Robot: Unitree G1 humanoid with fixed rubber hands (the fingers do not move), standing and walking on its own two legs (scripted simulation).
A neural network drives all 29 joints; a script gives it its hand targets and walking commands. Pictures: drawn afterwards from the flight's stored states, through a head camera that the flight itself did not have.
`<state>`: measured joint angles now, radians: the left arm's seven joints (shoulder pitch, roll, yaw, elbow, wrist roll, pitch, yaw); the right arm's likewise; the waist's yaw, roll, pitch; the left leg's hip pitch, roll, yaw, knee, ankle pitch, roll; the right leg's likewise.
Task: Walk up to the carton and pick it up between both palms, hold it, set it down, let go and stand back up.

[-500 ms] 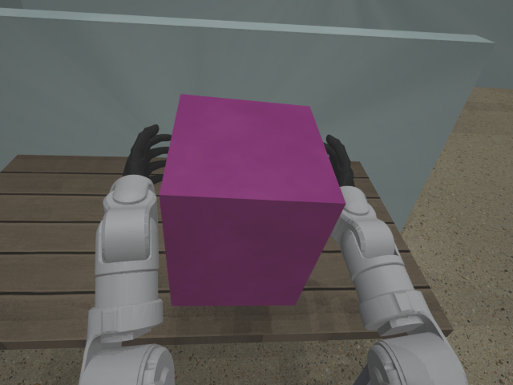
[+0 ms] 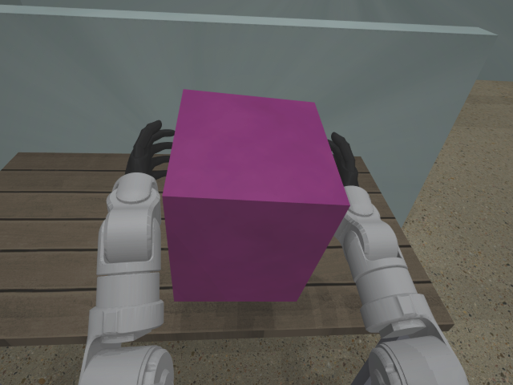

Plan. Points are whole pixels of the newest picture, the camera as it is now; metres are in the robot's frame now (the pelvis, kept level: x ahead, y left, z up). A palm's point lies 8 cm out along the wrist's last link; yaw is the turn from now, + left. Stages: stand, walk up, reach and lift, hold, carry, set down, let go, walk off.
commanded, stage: hold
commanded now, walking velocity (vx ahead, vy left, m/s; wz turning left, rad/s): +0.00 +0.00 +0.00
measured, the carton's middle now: (243, 202) +0.36 +0.00 +0.15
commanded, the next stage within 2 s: none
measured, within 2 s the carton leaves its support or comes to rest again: neither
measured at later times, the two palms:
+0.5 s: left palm (137, 180) +0.35 +0.15 +0.20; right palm (337, 181) +0.36 -0.14 +0.19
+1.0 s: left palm (134, 182) +0.36 +0.16 +0.19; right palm (333, 178) +0.36 -0.13 +0.19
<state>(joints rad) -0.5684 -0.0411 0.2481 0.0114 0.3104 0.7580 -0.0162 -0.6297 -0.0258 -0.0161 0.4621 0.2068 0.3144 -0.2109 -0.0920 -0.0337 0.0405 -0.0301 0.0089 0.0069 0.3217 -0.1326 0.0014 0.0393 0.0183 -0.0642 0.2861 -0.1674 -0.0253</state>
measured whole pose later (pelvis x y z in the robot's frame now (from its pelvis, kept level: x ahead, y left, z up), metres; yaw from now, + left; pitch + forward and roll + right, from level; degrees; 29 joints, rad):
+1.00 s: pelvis +0.00 -0.01 +0.00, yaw +1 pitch -9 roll +0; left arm -0.59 -0.02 0.28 0.06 0.32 0.77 -0.04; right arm -0.69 0.00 -0.04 0.53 0.19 0.34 -0.21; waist -0.09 -0.09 0.04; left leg -0.03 0.01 0.00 0.31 -0.12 -0.01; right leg 0.04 0.02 -0.08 0.29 -0.17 -0.03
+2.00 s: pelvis +0.01 +0.00 +0.00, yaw +0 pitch -9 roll +0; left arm -0.55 -0.05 0.25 -0.01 0.32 0.76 -0.03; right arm -0.62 -0.04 0.01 0.44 0.22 0.33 -0.23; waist -0.10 -0.03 0.04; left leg -0.01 0.00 0.01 0.32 -0.15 0.01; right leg 0.06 0.01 -0.06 0.28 -0.18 -0.02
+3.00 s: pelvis +0.02 -0.01 +0.00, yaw +1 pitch -9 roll +0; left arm -0.55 -0.09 0.33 0.16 0.44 0.54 -0.09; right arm -0.67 0.06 -0.16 0.71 -0.02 0.04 -0.12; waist -0.01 -0.09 0.06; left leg 0.02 0.01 -0.01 0.28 -0.14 -0.02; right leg 0.08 0.02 -0.09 0.28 -0.20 -0.04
